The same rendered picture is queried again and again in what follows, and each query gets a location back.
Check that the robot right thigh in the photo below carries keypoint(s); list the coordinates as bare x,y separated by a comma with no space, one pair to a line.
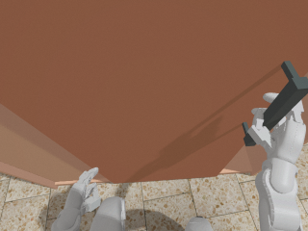
198,224

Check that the robot left thigh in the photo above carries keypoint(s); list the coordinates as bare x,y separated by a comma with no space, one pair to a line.
109,215

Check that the left robot hand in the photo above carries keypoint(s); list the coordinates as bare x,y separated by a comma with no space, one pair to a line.
79,194

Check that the handle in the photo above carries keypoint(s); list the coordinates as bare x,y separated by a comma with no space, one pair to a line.
292,93

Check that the wardrobe door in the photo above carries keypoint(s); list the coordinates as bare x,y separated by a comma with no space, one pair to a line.
148,90
25,147

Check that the left robot forearm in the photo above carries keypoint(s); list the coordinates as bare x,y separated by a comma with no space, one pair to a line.
69,219

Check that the right robot forearm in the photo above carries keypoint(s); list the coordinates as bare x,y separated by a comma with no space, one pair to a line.
277,189

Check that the robot thigh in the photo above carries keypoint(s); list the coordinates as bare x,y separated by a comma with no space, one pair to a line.
109,215
198,224

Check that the right robot hand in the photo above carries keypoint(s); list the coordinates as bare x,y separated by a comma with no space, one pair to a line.
289,133

